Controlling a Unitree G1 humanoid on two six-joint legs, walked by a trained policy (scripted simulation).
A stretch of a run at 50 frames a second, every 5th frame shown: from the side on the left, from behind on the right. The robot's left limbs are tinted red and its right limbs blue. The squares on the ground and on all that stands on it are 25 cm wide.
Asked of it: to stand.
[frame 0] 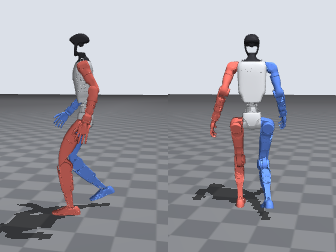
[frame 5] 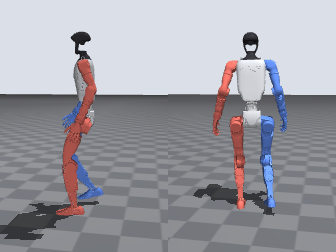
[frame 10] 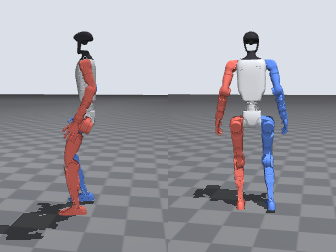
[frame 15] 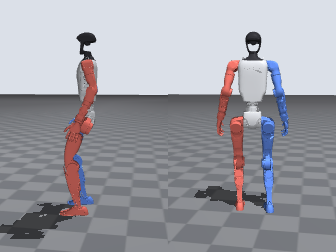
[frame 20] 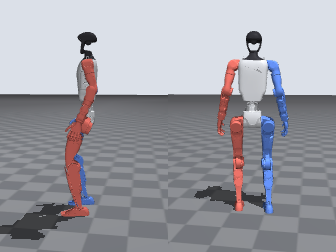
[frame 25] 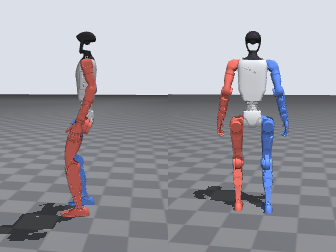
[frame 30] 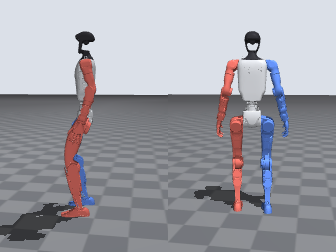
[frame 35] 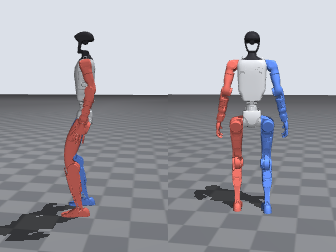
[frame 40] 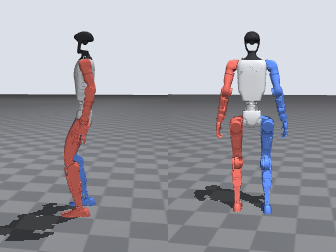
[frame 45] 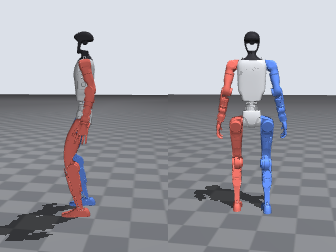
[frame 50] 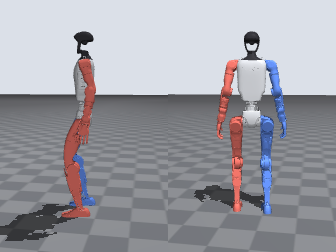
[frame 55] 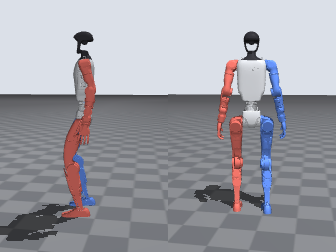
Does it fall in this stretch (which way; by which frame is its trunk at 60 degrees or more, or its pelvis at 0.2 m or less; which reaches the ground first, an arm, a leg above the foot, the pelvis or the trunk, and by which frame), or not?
no
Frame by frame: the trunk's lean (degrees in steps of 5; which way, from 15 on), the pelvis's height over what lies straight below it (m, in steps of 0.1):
0: 5, 0.8
5: 5, 0.8
10: 5, 0.8
15: 0, 0.8
20: 0, 0.8
25: 0, 0.8
30: 0, 0.8
35: 0, 0.8
40: 0, 0.8
45: 0, 0.8
50: 0, 0.8
55: 0, 0.8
